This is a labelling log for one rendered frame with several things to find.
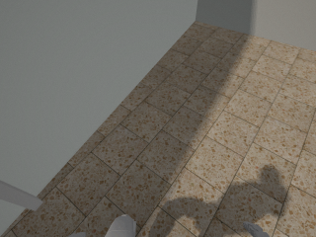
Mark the panel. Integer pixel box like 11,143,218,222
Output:
0,180,43,211

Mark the robot left thigh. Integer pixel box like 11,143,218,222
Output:
105,215,136,237

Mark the right robot hand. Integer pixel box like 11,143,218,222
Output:
243,221,270,237

